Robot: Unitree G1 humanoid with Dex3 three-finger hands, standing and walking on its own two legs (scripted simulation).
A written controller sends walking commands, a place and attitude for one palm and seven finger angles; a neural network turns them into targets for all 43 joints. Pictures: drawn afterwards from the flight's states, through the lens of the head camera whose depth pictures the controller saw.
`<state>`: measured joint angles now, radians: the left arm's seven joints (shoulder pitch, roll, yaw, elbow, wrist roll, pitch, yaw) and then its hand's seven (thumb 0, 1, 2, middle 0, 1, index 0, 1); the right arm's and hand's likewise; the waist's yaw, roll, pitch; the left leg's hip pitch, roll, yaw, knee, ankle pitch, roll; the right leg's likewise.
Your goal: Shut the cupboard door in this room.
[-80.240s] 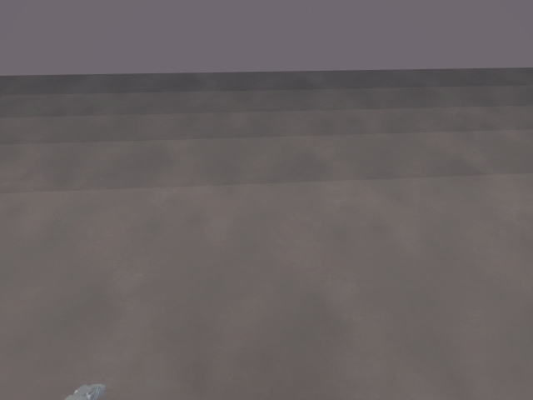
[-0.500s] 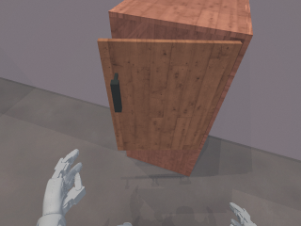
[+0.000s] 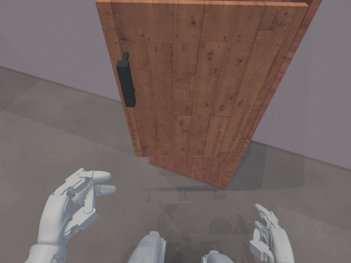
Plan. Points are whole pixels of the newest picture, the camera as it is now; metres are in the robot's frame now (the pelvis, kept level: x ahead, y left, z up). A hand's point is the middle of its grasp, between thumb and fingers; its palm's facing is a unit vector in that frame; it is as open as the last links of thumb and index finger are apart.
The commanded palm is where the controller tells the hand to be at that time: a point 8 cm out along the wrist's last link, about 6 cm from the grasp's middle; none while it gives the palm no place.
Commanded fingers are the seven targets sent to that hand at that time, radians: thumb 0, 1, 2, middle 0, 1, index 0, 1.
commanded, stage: raise the hand and make a fist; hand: left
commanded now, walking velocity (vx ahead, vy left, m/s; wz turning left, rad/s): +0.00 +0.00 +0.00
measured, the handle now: (128, 80) +0.51 +0.17 +0.13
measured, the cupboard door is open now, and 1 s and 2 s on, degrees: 20 20 20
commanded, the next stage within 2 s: bring the fist close to the handle in 1.22 s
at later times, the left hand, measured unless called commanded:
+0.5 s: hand (85, 183) +0.24 +0.20 +0.10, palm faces +0.09 -1.00 -0.02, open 3.1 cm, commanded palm +0.21 +0.25 +0.11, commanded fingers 0.00 0.90 0.90 -1.30 -1.50 -1.30 -1.50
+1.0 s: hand (85, 167) +0.26 +0.20 +0.12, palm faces +0.08 -1.00 -0.02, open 3.1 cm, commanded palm +0.23 +0.25 +0.13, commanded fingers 0.00 0.90 0.90 -1.30 -1.50 -1.30 -1.50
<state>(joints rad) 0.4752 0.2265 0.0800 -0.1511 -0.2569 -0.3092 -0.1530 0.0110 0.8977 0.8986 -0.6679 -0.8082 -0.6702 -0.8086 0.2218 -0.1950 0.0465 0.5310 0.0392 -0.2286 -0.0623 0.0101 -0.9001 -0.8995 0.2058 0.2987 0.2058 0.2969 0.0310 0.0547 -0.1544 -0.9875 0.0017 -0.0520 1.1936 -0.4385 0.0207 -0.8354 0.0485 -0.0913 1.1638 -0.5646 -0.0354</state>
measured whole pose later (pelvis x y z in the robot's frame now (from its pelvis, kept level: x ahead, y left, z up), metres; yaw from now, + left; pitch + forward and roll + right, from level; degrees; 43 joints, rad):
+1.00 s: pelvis +0.03 +0.01 +0.05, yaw -1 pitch +8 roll -2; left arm 0.35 0.23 0.13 -0.06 -0.28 -0.27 -0.13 0.01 0.90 0.90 -1.30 -1.50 -1.30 -1.50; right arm 0.28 -0.25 0.04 0.53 0.04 -0.15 -0.06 0.01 -0.90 -0.90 0.20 0.30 0.20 0.30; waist 0.00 0.05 -0.12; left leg -0.69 -0.01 -0.01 0.93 -0.38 0.04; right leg -0.55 0.04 -0.04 0.90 -0.49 -0.01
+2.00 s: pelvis +0.03 +0.00 +0.05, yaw -1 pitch +9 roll -1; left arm -0.02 0.19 0.07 0.22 -0.19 -0.27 -0.02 0.01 0.90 0.90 -1.30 -1.50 -1.30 -1.50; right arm 0.25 -0.25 0.03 0.59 0.03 -0.10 -0.03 0.01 -0.90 -0.90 0.20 0.30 0.20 0.30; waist -0.01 0.04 -0.11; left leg -0.70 0.00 0.00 0.92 -0.38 0.02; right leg -0.57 0.04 -0.03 0.91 -0.49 -0.03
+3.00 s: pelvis +0.03 +0.00 +0.05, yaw -1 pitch +10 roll -1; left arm -0.35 0.17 0.08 0.58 -0.15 -0.33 0.02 0.01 0.90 0.90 -1.30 -1.50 -1.31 -1.50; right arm 0.25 -0.25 0.02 0.62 0.03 -0.05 -0.02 0.01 -0.90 -0.90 0.20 0.30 0.20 0.30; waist -0.03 0.04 -0.11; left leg -0.72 0.00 0.00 0.91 -0.37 0.02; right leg -0.61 0.04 -0.03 0.91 -0.48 -0.03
